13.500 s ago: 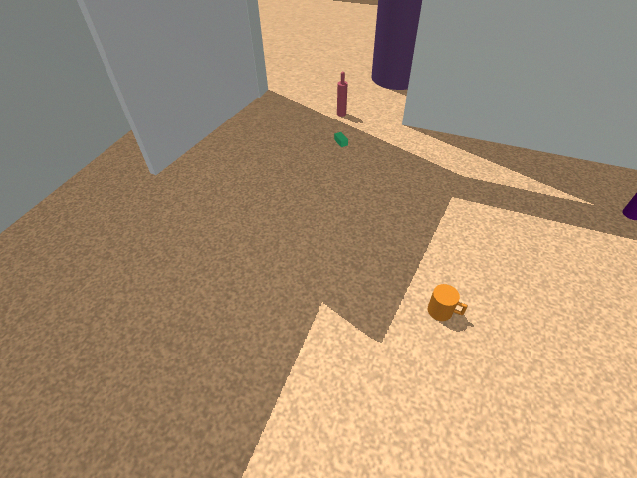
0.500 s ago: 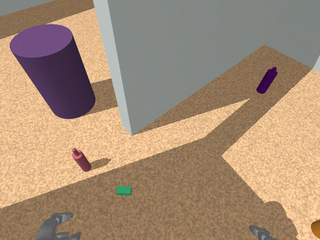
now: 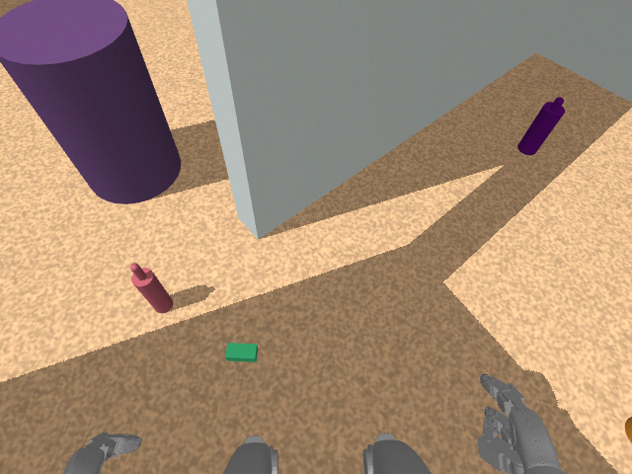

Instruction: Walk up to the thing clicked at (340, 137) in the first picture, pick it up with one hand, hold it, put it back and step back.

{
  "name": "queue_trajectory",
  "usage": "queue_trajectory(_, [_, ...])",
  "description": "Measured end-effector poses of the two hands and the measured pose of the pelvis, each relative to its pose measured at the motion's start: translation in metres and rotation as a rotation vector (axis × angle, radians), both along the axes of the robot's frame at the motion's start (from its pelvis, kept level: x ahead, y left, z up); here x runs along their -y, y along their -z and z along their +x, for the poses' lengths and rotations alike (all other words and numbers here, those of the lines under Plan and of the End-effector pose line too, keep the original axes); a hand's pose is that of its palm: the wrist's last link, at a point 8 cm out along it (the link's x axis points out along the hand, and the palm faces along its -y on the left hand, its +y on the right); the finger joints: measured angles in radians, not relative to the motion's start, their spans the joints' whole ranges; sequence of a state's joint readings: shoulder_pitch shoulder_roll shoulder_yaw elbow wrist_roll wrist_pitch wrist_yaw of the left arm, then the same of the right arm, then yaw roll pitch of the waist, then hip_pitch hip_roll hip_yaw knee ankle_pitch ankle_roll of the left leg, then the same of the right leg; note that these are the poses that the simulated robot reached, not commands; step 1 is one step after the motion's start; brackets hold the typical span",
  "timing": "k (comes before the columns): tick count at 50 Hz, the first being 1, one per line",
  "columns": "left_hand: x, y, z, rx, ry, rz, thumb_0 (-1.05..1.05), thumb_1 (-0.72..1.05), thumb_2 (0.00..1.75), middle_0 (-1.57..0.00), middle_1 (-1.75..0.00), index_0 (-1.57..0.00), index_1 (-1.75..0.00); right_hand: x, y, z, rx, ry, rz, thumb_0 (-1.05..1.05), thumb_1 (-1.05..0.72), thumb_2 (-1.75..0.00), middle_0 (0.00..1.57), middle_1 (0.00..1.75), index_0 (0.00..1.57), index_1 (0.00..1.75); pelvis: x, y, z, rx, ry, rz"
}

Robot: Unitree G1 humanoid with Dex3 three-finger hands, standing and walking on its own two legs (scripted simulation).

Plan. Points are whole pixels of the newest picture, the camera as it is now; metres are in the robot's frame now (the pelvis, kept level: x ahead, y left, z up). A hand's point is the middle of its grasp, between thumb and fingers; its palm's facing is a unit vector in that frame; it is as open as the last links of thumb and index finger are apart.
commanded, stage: rise first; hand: left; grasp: from above
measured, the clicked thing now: (241, 352) +0.47 +0.20 -0.67
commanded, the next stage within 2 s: none
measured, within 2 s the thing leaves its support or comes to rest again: neither
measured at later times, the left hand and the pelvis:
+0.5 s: hand (161, 437) +0.22 +0.27 -0.30, palm faces -0.42 -0.59 -0.69, open 12.5 cm; pelvis -0.04 -0.01 -0.15, yaw -1 degrees
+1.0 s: hand (188, 388) +0.33 +0.28 -0.45, palm faces -0.49 -0.16 -0.86, open 12.1 cm; pelvis -0.09 +0.00 -0.30, yaw -4 degrees
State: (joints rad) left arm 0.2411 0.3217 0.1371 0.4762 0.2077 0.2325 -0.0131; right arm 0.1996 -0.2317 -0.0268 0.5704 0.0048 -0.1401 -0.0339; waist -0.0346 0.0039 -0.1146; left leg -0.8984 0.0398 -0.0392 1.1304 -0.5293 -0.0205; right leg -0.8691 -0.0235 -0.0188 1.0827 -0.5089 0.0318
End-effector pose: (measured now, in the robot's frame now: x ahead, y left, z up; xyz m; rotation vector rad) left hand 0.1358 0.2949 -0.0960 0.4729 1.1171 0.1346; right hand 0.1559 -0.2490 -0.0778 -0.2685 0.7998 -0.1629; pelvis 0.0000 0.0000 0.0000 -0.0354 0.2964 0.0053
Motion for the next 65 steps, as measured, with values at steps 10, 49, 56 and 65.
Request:
queue_trajectory(10, [-0.003, 0.025, 0.001, -0.012, 0.08, 0.061, 0.0, -0.28, 0.72, -0.41, -0.73, -0.4, -0.75, -0.003, 0.026, 0.008, 0.037, -0.039, 0.002, 0.01, -0.94, -0.91, 0.2, 0.3, 0.21, 0.3, 0.002, 0.028, -0.008, -0.067, -0.004, -0.006])
queue_trajectory(49, [0.009, 0.295, 0.197, 0.282, 0.954, 0.535, 0.0, -0.2, 0.75, -0.38, -0.72, -0.38, -0.73, 0.032, 0.333, -0.175, -0.528, 0.051, -0.033, 0.01, -0.9, -0.9, 0.2, 0.3, 0.21, 0.3, 0.0, 0.301, -0.089, -0.288, 0.043, -0.047])
queue_trajectory(56, [0.011, 0.315, 0.216, 0.299, 1.01, 0.596, 0.0, -0.19, 0.76, -0.38, -0.67, -0.37, -0.68, 0.031, 0.344, -0.194, -0.579, 0.073, -0.054, 0.01, -0.89, -0.9, 0.2, 0.3, 0.21, 0.3, -0.003, 0.322, -0.092, -0.278, 0.046, -0.062])
queue_trajectory(65, [0.016, 0.335, 0.238, 0.296, 1.08, 0.62, 0.0, -0.18, 0.75, -0.38, -0.63, -0.37, -0.64, 0.026, 0.354, -0.201, -0.62, 0.07, -0.064, 0.01, -0.9, -0.9, 0.2, 0.3, 0.21, 0.3, -0.006, 0.337, -0.09, -0.285, 0.05, -0.076])
